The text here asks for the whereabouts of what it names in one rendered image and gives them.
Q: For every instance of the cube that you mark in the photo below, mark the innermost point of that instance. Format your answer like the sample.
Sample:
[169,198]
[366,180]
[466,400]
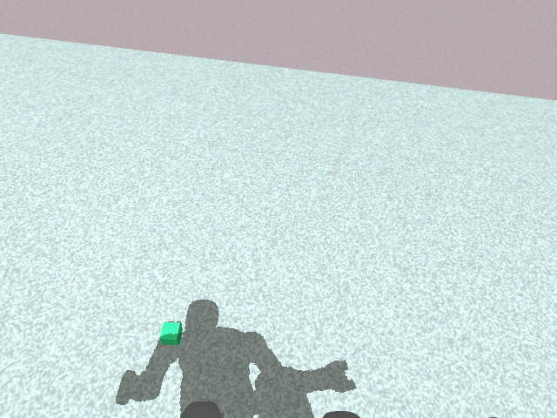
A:
[171,333]

